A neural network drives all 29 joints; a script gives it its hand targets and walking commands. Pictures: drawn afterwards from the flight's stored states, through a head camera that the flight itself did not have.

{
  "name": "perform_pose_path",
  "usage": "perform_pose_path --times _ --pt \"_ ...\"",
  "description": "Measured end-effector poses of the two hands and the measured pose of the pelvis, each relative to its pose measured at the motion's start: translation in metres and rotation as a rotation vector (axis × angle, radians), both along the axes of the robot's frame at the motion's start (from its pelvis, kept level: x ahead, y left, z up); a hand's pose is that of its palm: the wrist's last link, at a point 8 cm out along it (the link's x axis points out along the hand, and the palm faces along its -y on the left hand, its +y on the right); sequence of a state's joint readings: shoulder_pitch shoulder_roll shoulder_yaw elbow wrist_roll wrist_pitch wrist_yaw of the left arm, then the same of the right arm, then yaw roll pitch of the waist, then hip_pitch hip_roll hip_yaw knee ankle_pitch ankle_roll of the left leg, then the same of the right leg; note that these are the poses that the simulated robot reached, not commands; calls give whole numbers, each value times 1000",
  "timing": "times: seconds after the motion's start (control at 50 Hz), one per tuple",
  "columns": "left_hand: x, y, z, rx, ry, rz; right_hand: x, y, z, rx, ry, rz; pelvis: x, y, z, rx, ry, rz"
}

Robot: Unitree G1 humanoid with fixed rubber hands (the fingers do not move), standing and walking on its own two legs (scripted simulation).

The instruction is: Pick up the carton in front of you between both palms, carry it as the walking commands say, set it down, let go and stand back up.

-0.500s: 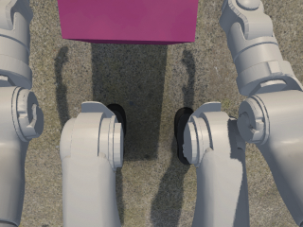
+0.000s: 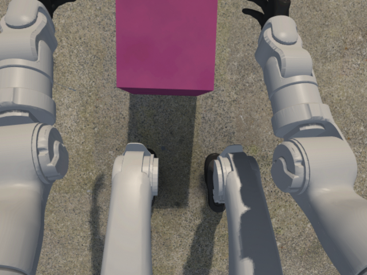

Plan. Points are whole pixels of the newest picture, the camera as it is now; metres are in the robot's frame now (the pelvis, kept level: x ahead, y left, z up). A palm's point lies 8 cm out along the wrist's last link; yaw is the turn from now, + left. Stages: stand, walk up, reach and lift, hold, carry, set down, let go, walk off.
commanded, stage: set down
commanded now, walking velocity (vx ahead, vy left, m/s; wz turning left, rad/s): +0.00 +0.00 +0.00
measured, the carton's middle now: (166, 54) +0.53 +0.07 -0.34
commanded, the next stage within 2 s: let go in 0.54 s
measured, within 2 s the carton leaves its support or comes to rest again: neither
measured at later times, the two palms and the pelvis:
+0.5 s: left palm out of the picture +0.54 +0.28 +0.04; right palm out of the picture +0.55 -0.12 +0.04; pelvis +0.02 +0.01 +0.14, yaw +2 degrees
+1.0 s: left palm out of the picture +0.42 +0.27 +0.14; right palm out of the picture +0.44 -0.17 +0.14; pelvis +0.08 +0.00 +0.25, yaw +4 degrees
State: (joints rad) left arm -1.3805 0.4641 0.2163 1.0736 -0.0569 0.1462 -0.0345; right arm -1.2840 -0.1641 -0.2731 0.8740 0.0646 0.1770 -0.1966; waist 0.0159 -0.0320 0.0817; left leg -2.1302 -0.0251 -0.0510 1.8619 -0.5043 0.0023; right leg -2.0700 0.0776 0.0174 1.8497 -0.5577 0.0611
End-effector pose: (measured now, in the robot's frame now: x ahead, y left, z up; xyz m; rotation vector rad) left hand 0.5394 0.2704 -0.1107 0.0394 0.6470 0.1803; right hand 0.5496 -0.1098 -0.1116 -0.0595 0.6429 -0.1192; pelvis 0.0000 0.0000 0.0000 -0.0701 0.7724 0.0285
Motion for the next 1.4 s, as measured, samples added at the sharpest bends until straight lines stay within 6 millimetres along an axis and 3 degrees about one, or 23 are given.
perform_pose_path --times 0.18,0.5,0.66,0.82,0.96,1.4 --pt "1 8 47 7 -10 -10 1 -2 47 -7 -18 1 7 3 44 0 35 6" --pt "0 11 151 2 -10 -23 -3 -5 149 -5 -19 7 24 6 138 10 38 20" --pt "-10 11 185 33 21 -37 -12 -8 183 -35 1 38 33 7 177 17 20 23" --pt "-64 12 209 92 94 -47 -58 -24 209 -107 79 126 53 8 215 32 -50 30" --pt "-112 7 243 82 109 -48 -99 -50 245 -109 110 146 73 5 243 46 -147 33" --pt "-249 -33 339 78 145 -68 -235 -118 343 -92 138 129 120 -11 306 95 -609 32"
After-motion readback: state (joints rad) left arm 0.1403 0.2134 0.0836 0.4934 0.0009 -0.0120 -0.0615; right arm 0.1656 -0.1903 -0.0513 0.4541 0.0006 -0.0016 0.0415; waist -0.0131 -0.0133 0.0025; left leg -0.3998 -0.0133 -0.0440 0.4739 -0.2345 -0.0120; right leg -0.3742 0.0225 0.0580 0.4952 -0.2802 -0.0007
